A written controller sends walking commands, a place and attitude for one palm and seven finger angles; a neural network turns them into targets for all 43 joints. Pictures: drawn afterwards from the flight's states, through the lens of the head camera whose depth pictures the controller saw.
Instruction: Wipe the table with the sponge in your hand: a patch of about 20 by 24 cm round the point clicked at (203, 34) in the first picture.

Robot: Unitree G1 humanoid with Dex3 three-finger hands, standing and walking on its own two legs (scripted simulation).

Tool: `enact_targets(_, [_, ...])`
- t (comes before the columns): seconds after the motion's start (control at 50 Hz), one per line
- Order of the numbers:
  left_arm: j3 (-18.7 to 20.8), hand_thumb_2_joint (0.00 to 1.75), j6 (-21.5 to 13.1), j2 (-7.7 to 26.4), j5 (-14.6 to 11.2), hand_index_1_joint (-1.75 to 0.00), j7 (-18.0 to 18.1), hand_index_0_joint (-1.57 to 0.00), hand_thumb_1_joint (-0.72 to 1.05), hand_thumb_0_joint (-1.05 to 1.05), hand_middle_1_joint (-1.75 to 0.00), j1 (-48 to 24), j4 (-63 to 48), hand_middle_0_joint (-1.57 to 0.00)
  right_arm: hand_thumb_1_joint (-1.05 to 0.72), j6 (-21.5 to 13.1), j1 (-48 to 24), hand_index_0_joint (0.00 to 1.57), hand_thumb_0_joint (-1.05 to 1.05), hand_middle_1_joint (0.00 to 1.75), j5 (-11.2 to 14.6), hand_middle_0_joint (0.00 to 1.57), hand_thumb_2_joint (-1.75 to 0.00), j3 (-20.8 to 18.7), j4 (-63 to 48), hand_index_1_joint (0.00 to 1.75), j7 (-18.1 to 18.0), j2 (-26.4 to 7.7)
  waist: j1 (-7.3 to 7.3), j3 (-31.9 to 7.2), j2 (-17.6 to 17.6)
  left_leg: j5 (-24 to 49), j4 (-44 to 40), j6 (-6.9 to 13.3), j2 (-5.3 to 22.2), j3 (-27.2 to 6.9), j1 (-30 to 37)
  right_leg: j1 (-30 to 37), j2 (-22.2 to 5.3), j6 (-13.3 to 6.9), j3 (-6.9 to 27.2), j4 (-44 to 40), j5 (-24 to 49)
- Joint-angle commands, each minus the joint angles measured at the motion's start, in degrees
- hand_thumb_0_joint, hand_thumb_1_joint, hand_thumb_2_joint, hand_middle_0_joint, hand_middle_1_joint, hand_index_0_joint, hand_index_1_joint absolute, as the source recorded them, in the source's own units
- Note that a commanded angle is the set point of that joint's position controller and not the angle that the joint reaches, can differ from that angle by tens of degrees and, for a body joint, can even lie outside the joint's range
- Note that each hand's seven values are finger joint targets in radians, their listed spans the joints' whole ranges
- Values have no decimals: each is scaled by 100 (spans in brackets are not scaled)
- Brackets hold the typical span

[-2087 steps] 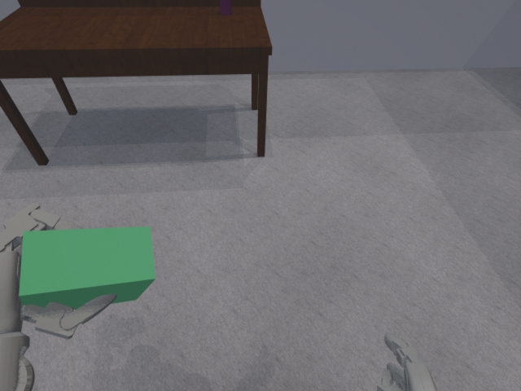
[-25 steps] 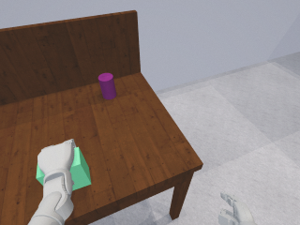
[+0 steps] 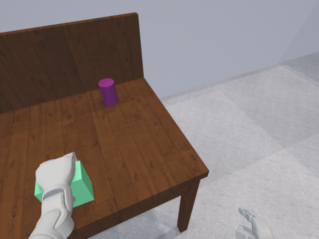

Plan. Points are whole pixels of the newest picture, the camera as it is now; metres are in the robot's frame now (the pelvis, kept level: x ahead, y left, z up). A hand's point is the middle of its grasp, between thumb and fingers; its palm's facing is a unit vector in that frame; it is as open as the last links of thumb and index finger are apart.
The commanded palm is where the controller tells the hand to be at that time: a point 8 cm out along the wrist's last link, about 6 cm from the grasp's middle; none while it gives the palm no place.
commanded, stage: wipe back along the first lane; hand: left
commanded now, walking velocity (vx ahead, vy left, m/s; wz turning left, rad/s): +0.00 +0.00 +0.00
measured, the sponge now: (69, 191) +0.25 +0.29 -0.05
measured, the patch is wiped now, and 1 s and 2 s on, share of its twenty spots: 1.00 1.00 1.00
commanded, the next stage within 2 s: lift the sponge slowly off the table in 0.10 s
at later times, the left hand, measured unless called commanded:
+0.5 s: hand (64, 181) +0.26 +0.29 +0.00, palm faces -0.07 -0.08 -0.99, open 9.9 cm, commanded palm +0.22 +0.28 +0.04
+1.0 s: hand (63, 188) +0.24 +0.28 +0.01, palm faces -0.06 -0.14 -0.99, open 9.9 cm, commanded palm +0.21 +0.27 +0.08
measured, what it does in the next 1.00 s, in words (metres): stands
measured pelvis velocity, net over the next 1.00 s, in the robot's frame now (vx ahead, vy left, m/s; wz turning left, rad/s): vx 0.00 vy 0.01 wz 0.01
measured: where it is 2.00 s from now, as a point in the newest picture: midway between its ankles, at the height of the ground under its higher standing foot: outside the picture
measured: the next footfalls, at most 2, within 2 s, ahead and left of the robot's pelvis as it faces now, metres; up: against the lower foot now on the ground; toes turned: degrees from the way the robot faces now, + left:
none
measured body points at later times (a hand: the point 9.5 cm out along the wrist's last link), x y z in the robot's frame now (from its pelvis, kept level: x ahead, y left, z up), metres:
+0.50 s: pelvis +0.00 +0.00 +0.00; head +0.00 -0.02 +0.45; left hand +0.26 +0.29 +0.05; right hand +0.19 -0.23 -0.10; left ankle +0.01 +0.08 -0.72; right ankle -0.02 -0.09 -0.72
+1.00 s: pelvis +0.00 +0.01 +0.01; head -0.01 -0.02 +0.46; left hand +0.23 +0.28 +0.06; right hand +0.23 -0.20 -0.08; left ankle +0.01 +0.08 -0.72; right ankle -0.02 -0.09 -0.72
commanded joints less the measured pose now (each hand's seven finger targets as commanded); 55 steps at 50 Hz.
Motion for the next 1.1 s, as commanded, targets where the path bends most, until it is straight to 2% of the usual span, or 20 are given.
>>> enact_targets(0.0, [31,130,39,419,-108,-160,-219,-120,10,0,-160,-31,36,-120,-90,-259,-882,20,0,30,17,20,-90,-248,-874,30,-30,-682,38,-317,-676,1008,-440,-27,-12,-412,310,179,-139,-136,391,-488,1653])
enact_targets(0.04, [173,130,54,520,-182,-160,-231,-120,10,0,-160,-30,-26,-120,-90,-252,-959,20,0,30,30,20,-90,-240,-895,30,-51,-690,103,-399,-652,984,-502,-30,-7,-419,283,271,-135,-152,454,-521,1614])
enact_targets(0.08, [-52,130,45,354,-159,-160,-241,-120,10,0,-160,-186,7,-120,-90,-252,-884,20,0,30,21,20,-90,-247,-890,30,-68,-689,-5,-299,-664,939,-462,-12,-16,-384,296,175,-143,-122,396,-512,1599])
enact_targets(0.14, [245,130,12,643,-166,-160,-260,-120,10,0,-160,-132,89,-120,-90,-254,-906,20,0,30,27,20,-90,-234,-862,30,-87,-712,85,-410,-659,969,-479,-20,-27,-401,250,282,-136,-146,488,-524,1654])
enact_targets(0.18, [12,130,-17,466,-130,-160,-270,-120,10,0,-160,-408,99,-120,-90,-246,-847,20,0,30,19,20,-90,-243,-858,30,-98,-699,-40,-258,-669,864,-454,-2,-27,-374,255,128,-143,-115,439,-541,1510])
enact_targets(0.24, [324,130,-67,754,-146,-160,-285,-120,10,0,-160,-307,-38,-120,-90,-261,-928,20,0,30,19,20,-90,-240,-890,30,-115,-704,105,-511,-629,973,-492,-3,-31,-394,292,345,-144,-140,516,-538,1626])
enact_targets(0.32, [166,130,-109,646,-122,-160,-282,-120,10,0,-160,-418,-250,-120,-90,-286,-883,20,0,30,5,20,-90,-251,-890,30,-120,-683,11,-547,-586,1070,-458,19,-36,-348,407,391,-169,-100,461,-537,1801])
enact_targets(0.42, [281,130,-106,801,-139,-160,-289,-120,10,0,-160,-454,-506,-120,-90,-314,-938,20,0,30,-2,20,-90,-252,-893,30,-130,-673,40,-581,-430,1170,-515,28,-22,-375,583,478,-166,-117,456,-584,1844])
enact_targets(0.44, [496,130,-118,957,-178,-160,-294,-120,10,0,-160,-458,-600,-120,-90,-317,-1008,20,0,30,6,20,-90,-253,-904,30,-136,-672,123,-669,-437,1273,-561,26,-7,-416,619,576,-153,-145,506,-585,1920])
enact_targets(0.52, [329,130,-114,848,-166,-160,-305,-120,10,0,-160,-466,-834,-120,-90,-338,-996,20,0,30,-16,20,-90,-255,-890,30,-128,-658,47,-570,-408,1340,-584,39,-8,-377,751,606,-176,-113,470,-642,2039])
enact_targets(0.54, [511,130,-126,1016,-186,-160,-312,-120,10,0,-160,-502,-937,-120,-90,-341,-1087,20,0,30,-4,20,-90,-247,-908,30,-141,-656,117,-608,-287,1361,-650,31,4,-434,783,635,-162,-144,514,-661,1955])
enact_targets(0.6, [294,130,-132,845,-116,-160,-321,-120,10,0,-160,-534,-1131,-120,-90,-373,-1069,20,0,30,-22,20,-90,-262,-893,30,-118,-633,82,-592,-263,1442,-652,32,20,-464,971,574,-160,-134,393,-674,1893])
enact_targets(0.64, [501,130,-162,1015,-160,-160,-320,-120,10,0,-160,-548,-1282,-120,-90,-396,-1138,20,0,30,-21,20,-90,-261,-907,30,-126,-638,146,-663,-204,1543,-718,20,40,-498,1017,684,-146,-170,449,-668,1944])
enact_targets(0.68, [259,130,-184,807,-124,-160,-311,-120,10,0,-160,-616,-1479,-120,-90,-416,-1115,20,0,30,-39,20,-90,-273,-922,30,-116,-609,97,-663,-100,1616,-711,21,54,-494,1155,637,-154,-154,362,-644,1949])
enact_targets(0.74, [461,130,-205,1017,-126,-160,-297,-120,10,0,-160,-687,-1691,-120,-90,-432,-1239,20,0,30,-48,20,-90,-260,-910,30,-124,-614,164,-742,-109,1759,-761,8,73,-553,1254,740,-140,-180,427,-671,2078])
enact_targets(0.88, [300,130,-146,927,-10,-160,-274,-120,10,0,-160,-732,-2127,-120,-90,-467,-1322,20,0,30,-91,20,-90,-257,-869,30,-102,-575,166,-694,-15,1960,-837,-21,112,-628,1505,771,-146,-183,368,-690,2050])
enact_targets(0.94, [434,130,-116,1121,19,-160,-288,-120,10,0,-160,-1006,-2288,-120,-90,-465,-1423,20,0,30,-100,20,-90,-234,-849,30,-130,-574,196,-716,-36,1888,-926,-22,131,-666,1592,824,-124,-198,441,-762,1915])
enact_targets(0.98, [202,130,-109,949,64,-160,-296,-120,10,0,-160,-1233,-2351,-120,-90,-479,-1443,20,0,30,-96,20,-90,-214,-824,30,-140,-546,136,-612,89,1806,-938,-19,125,-648,1675,733,-136,-193,392,-794,1775])
enact_targets(1.06, [374,130,-39,1142,58,-160,-358,-120,10,0,-160,-1179,-2300,-120,-90,-465,-1525,20,0,30,-98,20,-90,-178,-762,30,-156,-555,223,-649,92,1745,-1054,-33,115,-674,1720,903,-126,-211,408,-881,1662])
enact_targets(1.08, [269,130,-13,1011,42,-160,-387,-120,10,0,-160,-1086,-2282,-120,-90,-474,-1523,20,0,30,-94,20,-90,-177,-806,30,-148,-539,220,-592,73,1740,-1069,-35,113,-661,1683,901,-133,-209,377,-883,1625])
